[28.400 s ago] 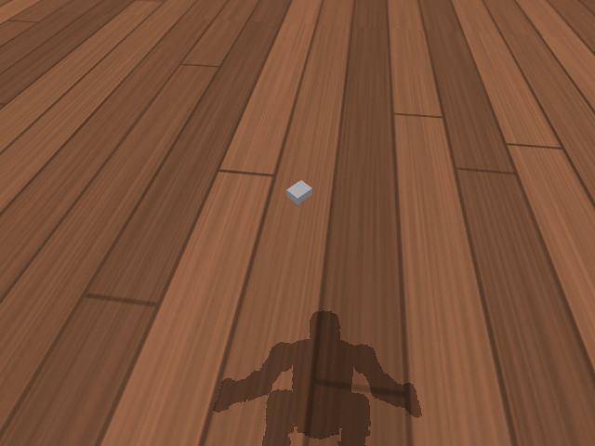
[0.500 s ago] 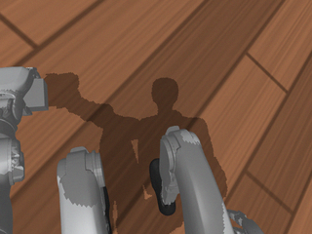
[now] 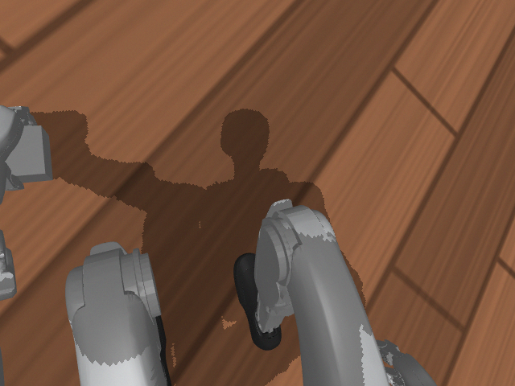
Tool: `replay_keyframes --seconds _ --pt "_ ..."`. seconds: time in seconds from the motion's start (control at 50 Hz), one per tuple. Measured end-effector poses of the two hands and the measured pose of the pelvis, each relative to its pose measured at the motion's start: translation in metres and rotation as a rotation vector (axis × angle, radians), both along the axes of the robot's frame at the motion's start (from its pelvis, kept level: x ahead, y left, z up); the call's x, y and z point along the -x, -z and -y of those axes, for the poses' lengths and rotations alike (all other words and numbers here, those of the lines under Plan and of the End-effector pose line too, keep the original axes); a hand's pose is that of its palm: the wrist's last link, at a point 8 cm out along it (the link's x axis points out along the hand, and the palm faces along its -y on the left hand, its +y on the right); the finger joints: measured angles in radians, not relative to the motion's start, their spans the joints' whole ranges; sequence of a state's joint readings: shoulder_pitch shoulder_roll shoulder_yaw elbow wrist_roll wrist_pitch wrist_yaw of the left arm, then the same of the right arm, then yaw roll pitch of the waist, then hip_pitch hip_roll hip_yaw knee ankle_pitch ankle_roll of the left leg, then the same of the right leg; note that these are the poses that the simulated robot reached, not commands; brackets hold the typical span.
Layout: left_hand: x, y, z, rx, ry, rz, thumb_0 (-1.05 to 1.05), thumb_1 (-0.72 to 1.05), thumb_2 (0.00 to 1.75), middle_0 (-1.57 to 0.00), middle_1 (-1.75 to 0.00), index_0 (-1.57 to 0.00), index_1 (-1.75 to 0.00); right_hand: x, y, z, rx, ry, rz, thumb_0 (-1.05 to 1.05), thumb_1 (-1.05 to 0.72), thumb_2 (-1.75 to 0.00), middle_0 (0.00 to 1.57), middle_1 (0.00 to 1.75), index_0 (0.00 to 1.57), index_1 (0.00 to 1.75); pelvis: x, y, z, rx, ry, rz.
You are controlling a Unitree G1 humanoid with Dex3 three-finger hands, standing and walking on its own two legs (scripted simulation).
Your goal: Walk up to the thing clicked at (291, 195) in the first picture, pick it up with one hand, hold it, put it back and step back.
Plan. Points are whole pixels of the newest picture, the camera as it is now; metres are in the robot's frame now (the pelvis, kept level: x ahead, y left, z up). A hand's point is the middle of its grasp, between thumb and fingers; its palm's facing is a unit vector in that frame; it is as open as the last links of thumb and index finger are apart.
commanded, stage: rest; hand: left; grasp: from above
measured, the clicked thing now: (10, 155) +0.47 +0.29 -0.24
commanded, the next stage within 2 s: open in 1.16 s
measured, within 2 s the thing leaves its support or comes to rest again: rests again in 1.38 s
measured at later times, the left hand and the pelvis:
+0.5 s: hand (12, 162) +0.46 +0.29 -0.25, palm faces -0.49 -0.10 -0.87, open 10.5 cm; pelvis +0.00 +0.00 -0.02, yaw -3 degrees
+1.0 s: hand (17, 161) +0.47 +0.29 -0.27, palm faces -0.48 -0.10 -0.87, open 10.5 cm; pelvis +0.00 +0.00 -0.02, yaw -4 degrees
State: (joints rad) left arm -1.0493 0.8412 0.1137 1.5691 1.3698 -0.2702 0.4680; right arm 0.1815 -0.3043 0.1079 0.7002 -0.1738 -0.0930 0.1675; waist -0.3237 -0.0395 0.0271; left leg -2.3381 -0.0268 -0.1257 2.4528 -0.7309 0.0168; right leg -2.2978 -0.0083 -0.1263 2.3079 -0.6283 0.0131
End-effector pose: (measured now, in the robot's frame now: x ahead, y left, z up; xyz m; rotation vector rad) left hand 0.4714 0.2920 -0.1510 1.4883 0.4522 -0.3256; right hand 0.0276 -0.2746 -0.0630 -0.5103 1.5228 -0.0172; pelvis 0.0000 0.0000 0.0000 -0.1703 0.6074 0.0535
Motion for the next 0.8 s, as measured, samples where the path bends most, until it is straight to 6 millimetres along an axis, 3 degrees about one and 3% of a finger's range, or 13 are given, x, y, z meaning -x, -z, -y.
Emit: replay_keyframes --seconds 0.28,0.54,0.8 --pt "-0.006 0.023 -0.001 0.0 -0.054 0.003 -0.01 -0.08 0.53 -0.67 -0.47 -0.72 -0.46 0.007 0.006 -0.007 -0.024 -0.027 0.008 0.0 -0.9 -0.89 0.2 0.3 0.2 0.3 0.001 0.013 -0.002 0.019 0.015 0.032" --pt "-0.001 0.046 -0.004 0.013 -0.036 -0.012 -0.01 -0.07 0.53 -0.66 -0.48 -0.71 -0.47 0.024 -0.006 -0.006 0.006 -0.054 -0.053 0.0 -0.91 -0.89 0.2 0.3 0.2 0.3 0.003 0.018 -0.002 0.041 0.027 0.062" --pt "-0.008 0.053 -0.002 0.008 -0.031 0.009 -0.01 -0.08 0.53 -0.67 -0.47 -0.72 -0.46 0.018 -0.011 -0.012 -0.004 -0.097 -0.031 0.0 -0.91 -0.89 0.2 0.3 0.2 0.3 0.002 0.021 -0.006 0.062 0.034 0.076"
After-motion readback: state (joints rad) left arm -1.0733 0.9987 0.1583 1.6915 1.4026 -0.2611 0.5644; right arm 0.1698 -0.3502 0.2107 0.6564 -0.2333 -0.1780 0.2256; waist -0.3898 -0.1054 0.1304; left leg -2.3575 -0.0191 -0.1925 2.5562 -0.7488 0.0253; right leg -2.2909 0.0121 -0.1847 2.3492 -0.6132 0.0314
